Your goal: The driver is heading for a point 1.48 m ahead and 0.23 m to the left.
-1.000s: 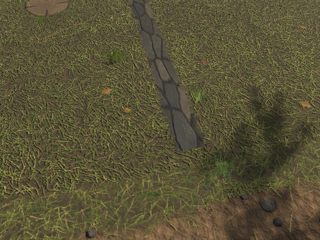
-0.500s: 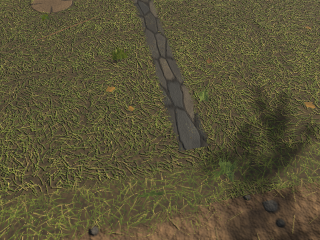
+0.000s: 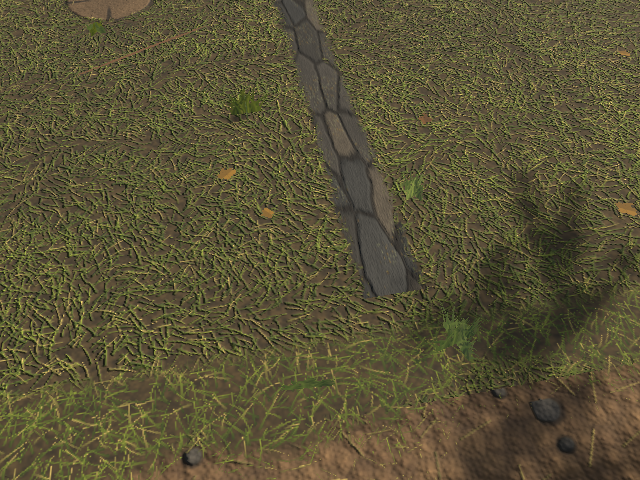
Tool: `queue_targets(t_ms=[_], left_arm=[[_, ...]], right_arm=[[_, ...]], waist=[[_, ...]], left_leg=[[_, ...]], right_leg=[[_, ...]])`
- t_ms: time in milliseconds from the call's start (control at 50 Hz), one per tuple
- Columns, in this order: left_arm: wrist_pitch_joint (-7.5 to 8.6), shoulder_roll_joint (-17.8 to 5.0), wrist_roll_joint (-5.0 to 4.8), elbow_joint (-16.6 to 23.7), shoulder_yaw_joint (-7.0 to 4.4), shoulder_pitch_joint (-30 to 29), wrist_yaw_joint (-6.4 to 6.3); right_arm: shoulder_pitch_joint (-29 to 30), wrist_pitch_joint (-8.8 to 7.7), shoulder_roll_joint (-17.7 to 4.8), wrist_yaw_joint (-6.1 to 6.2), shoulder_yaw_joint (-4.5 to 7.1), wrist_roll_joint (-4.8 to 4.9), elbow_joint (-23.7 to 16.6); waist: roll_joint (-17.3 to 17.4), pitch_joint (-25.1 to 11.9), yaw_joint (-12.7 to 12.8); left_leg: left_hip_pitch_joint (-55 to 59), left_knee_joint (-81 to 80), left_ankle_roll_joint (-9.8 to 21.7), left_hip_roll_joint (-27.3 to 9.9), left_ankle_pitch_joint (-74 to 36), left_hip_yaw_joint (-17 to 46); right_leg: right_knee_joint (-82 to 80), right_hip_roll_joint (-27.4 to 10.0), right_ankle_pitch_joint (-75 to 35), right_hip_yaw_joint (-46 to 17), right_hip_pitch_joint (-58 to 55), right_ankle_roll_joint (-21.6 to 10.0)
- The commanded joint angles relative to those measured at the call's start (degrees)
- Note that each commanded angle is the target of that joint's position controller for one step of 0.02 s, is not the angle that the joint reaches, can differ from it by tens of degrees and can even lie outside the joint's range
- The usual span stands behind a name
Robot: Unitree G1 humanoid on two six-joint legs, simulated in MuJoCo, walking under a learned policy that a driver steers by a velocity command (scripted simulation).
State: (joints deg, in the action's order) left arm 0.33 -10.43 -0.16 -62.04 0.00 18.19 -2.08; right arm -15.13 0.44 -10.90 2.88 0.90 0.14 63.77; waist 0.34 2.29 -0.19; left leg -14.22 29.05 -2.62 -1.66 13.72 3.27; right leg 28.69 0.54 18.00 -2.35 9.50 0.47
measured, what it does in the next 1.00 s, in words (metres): walks ahead: right foot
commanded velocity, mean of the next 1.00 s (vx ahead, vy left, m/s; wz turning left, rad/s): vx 0.33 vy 0.00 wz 0.00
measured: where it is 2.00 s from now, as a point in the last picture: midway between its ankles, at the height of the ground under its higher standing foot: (332, 316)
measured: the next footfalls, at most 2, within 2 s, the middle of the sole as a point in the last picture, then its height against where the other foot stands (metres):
right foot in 0.80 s outside the picture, level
left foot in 1.34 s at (280, 373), level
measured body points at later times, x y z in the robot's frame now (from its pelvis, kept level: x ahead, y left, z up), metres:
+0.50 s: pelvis +0.09 +0.04 +0.01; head +0.09 +0.05 +0.46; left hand +0.14 +0.29 -0.14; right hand +0.02 -0.20 -0.13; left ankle +0.02 +0.13 -0.74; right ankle +0.06 -0.10 -0.65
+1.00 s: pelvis +0.36 -0.03 +0.01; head +0.38 -0.03 +0.46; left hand +0.41 +0.23 -0.13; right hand +0.45 -0.29 -0.13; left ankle +0.36 +0.13 -0.65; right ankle +0.39 -0.11 -0.74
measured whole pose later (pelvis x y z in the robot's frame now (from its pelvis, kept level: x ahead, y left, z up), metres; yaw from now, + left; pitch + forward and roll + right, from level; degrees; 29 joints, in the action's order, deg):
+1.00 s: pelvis +0.36 -0.03 +0.01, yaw +0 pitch +0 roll -1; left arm 6.2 -13.5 0.0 -56.3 -2.7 15.0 2.2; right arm -13.9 -5.7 -14.9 1.0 2.9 1.4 52.8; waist 2.3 1.3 1.5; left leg -31.7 65.9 2.7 -6.2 15.5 2.0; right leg 19.1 4.2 7.9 4.1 11.7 -4.7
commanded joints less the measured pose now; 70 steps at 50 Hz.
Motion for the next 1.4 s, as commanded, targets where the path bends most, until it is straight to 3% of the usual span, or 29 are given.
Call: queue_targets(t_ms=[20,100,160,200,260,300,340,360,380,400,420,500,580,700,740,780,800,820,840,860,900,940,1060,1220,1300,1340,1360,1380,1400], left_arm=[[0.25,-5.1,-0.02,0.6,-0.79,4.6,-0.18],[0.26,-4.8,-0.04,0.4,-0.74,5.1,-0.23],[-0.10,-6.2,-0.66,0.1,-1.30,6.3,-0.69],[0.40,-7.8,-1.14,1.0,-1.86,7.1,-0.76],[1.86,-11.4,-1.81,1.3,-3.41,9.2,-0.30],[2.29,-10.5,-1.92,3.2,-3.18,4.1,0.09],[2.58,-8.3,-2.13,5.6,-2.63,-1.3,0.43],[3.50,-4.8,-1.74,7.1,-1.75,-2.4,0.47],[4.83,-3.6,-2.16,9.0,-1.48,-2.5,0.32],[5.67,-5.8,-2.78,9.0,-1.96,-2.5,0.73],[6.25,-5.7,-2.81,8.4,-1.95,-2.0,1.40],[6.56,-7.0,-1.41,8.7,-3.56,-5.3,2.63],[5.92,-3.1,-1.22,13.0,-2.14,-16.0,3.28],[5.99,-6.3,-1.73,17.0,-2.04,-23.8,4.48],[6.32,-8.7,-1.65,16.7,-3.14,-20.2,4.66],[6.03,-12.9,-1.95,12.1,-5.64,-4.3,4.10],[5.62,-17.1,-1.37,10.0,-6.84,5.9,3.45],[5.53,-20.8,-0.30,8.6,-7.27,9.7,4.01],[5.77,-14.9,-0.62,8.7,-5.73,6.7,4.15],[6.08,-12.2,-0.81,9.7,-4.91,0.5,4.00],[6.58,-9.1,0.02,11.3,-3.88,-7.8,4.39],[6.78,-7.1,0.53,10.1,-3.31,-8.1,4.63],[6.60,-10.7,0.16,7.5,-3.87,-1.9,2.59],[4.96,-12.2,-0.99,4.6,-4.13,7.1,1.68],[3.67,-13.7,-0.91,4.6,-4.88,5.8,1.37],[3.14,-12.2,-0.24,5.8,-4.14,4.0,1.43],[3.80,-6.8,0.36,7.1,-2.44,9.2,1.83],[5.28,-3.9,-0.43,6.2,-1.36,11.4,2.29],[6.51,-10.4,-1.94,7.2,-3.00,6.5,2.56]], right_arm=[[-3.4,-0.25,-5.3,0.15,0.75,0.01,-0.9],[-3.8,-0.27,-5.1,0.15,0.68,0.03,-0.9],[-4.9,-0.13,-4.8,0.39,0.78,0.50,-0.5],[-3.2,-1.18,-4.4,0.16,0.77,0.54,-1.9],[-1.2,-4.25,-1.8,-1.38,0.28,0.97,-3.8],[-4.5,-5.71,-1.4,-2.26,0.36,1.78,-3.5],[-15.2,-6.20,-3.8,-2.42,1.56,1.35,0.3],[-23.5,-6.40,-10.6,-2.54,3.53,1.36,1.8],[-27.6,-7.14,-14.4,-3.45,4.00,0.58,1.9],[-20.8,-7.74,-9.8,-3.44,2.56,0.03,0.2],[-16.4,-7.94,-7.4,-3.56,1.92,0.23,-1.6],[-16.1,-6.36,-3.7,-3.35,0.42,-0.04,-2.4],[-16.7,-5.34,-7.3,-1.79,0.79,-0.45,-3.7],[-17.5,-5.42,-9.8,-1.25,2.08,0.98,-3.9],[-15.9,-4.96,-10.9,-1.31,2.61,0.63,-4.5],[-14.3,-4.06,-10.6,-1.52,2.51,-0.18,-5.4],[-14.2,-4.08,-8.8,-1.76,1.59,-1.02,-7.1],[-22.6,-5.51,1.7,-2.63,-1.05,-0.30,-7.4],[-17.8,-7.31,-4.4,-2.87,0.29,1.52,-7.4],[-10.8,-8.29,-8.3,-2.92,1.41,3.05,-9.9],[-6.0,-8.31,-9.0,-1.96,2.24,1.86,-10.7],[-8.8,-6.68,-6.5,-1.79,2.48,1.37,-10.2],[3.3,-5.49,-6.7,-1.77,3.07,0.22,-15.0],[18.8,-6.54,-5.8,-4.16,1.97,1.13,-19.9],[15.6,-7.16,-8.8,-5.16,2.93,1.25,-20.5],[-1.4,-7.13,-13.7,-4.55,5.47,1.02,-15.7],[-10.5,-6.93,-19.6,-4.16,6.88,-0.49,-14.0],[-12.3,-6.62,-17.8,-4.43,6.34,0.02,-13.1],[-8.6,-6.71,-13.7,-4.49,4.91,0.44,-13.6]], waist=[[-0.2,1.9,0.0],[-0.2,2.0,0.0],[-2.2,3.1,0.3],[-4.3,7.5,1.2],[-11.7,8.7,2.2],[-11.1,10.1,-1.5],[-3.6,8.1,-6.0],[12.2,4.1,-8.2],[19.2,1.7,-8.1],[9.7,5.3,-4.4],[6.3,6.6,-2.8],[5.4,4.4,-2.2],[3.9,5.8,-3.5],[5.3,7.4,-2.6],[6.3,3.5,0.7],[7.0,-6.9,8.7],[0.9,-14.6,11.8],[-16.8,-25.0,6.2],[-12.0,-20.8,7.7],[-9.4,-10.7,6.1],[-1.1,-4.8,2.0],[-3.6,-3.9,-1.1],[-2.3,1.6,0.2],[-2.5,3.6,5.0],[-4.7,0.4,1.3],[-4.1,-10.6,-6.9],[6.4,-20.8,-6.6],[15.2,-26.8,-5.9],[10.7,-19.6,-6.1]], left_leg=[[2.4,-3.8,1.3,0.9,-6.7,-1.8],[2.2,-3.8,1.4,0.9,-6.6,-1.7],[-0.8,-0.5,2.5,4.3,16.2,-4.9],[-6.9,2.7,3.8,4.1,22.1,-4.7],[-11.2,15.4,4.5,2.7,11.0,-5.9],[-5.1,8.8,6.9,1.5,12.0,-5.4],[11.5,-4.1,7.5,0.3,7.4,-0.4],[19.7,-13.9,12.0,-10.2,14.3,18.2],[21.9,-21.7,18.6,-20.8,18.7,40.9],[18.8,-21.0,18.4,-21.4,17.6,39.2],[17.2,-20.4,16.6,-18.6,14.4,30.6],[17.9,-21.1,11.6,-10.3,-9.2,9.7],[13.3,-22.9,12.6,-9.4,-14.3,4.4],[14.2,-23.5,12.1,-12.3,-17.5,1.8],[18.0,-16.9,10.7,-12.9,-34.1,0.2],[14.3,2.7,8.2,-9.5,-48.9,-3.1],[0.8,21.4,6.4,-6.2,-32.0,-4.6],[-18.3,42.5,3.2,5.6,13.9,-1.6],[-24.6,50.0,4.7,3.5,17.2,5.4],[-28.8,50.9,6.0,0.4,12.6,3.6],[-22.4,44.9,6.1,-4.8,3.6,1.8],[-16.7,40.7,6.0,-6.8,1.4,1.9],[-25.9,23.8,3.2,-8.1,-10.9,-0.2],[-24.8,2.6,3.9,-3.7,-18.7,-3.2],[-17.5,-0.4,7.0,-0.9,-10.3,-4.7],[7.3,0.0,10.5,-0.1,-11.4,-5.0],[31.4,0.2,18.1,-15.2,-8.0,16.6],[39.7,-10.1,23.3,-22.4,0.3,39.1],[34.4,-11.8,20.0,-20.2,3.6,34.5]], right_leg=[[-6.3,-0.4,-6.9,0.2,5.5,-0.7],[-6.2,-0.4,-6.8,0.3,5.6,-0.6],[-7.3,0.2,17.7,-0.4,7.8,-2.9],[-10.4,-3.9,28.8,-6.4,10.4,-6.1],[-17.6,-15.3,31.3,-22.5,8.4,-12.5],[-16.5,-15.0,26.8,-20.9,13.0,-12.0],[-2.6,-6.7,13.2,-8.9,20.2,-6.8],[18.1,0.8,5.8,2.2,27.6,-3.0],[32.4,3.0,13.1,0.1,35.0,-2.9],[41.0,-1.2,10.2,-3.7,38.2,-4.2],[43.0,-3.5,4.5,-3.8,39.2,-5.4],[33.3,-6.9,-6.7,1.2,36.1,-4.7],[17.5,-5.5,-12.8,4.0,33.7,-2.0],[3.9,-3.2,-17.9,4.4,25.4,-3.7],[2.9,-1.1,-15.8,5.3,18.7,-5.6],[3.4,1.8,-14.3,6.9,-2.1,-8.4],[3.4,-9.1,-9.0,-6.4,-19.6,-12.1],[-7.0,-23.7,6.0,-37.7,-35.6,-22.4],[-14.3,-22.0,10.3,-43.6,-31.6,-20.1],[-14.5,-20.4,5.5,-33.7,-22.8,-17.0],[-16.5,-16.1,-10.1,-19.0,-6.0,-14.4],[-19.6,-13.0,-12.7,-12.3,0.5,-13.9],[-24.1,-12.2,-16.4,-6.0,1.5,-14.7],[-20.9,-13.3,-18.5,-2.0,-9.3,-12.1],[-12.7,-15.4,-34.3,-1.9,-15.5,-10.0],[7.7,-10.4,-43.6,2.1,-8.1,-7.1],[30.5,-3.6,-23.2,5.0,12.8,-3.5],[44.1,3.4,13.1,-0.6,26.3,-2.1],[49.2,-0.5,12.5,-5.1,32.2,-3.5]])
Over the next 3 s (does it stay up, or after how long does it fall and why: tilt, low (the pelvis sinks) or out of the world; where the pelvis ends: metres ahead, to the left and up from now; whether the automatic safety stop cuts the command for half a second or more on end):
stays up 1.41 0.19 -0.01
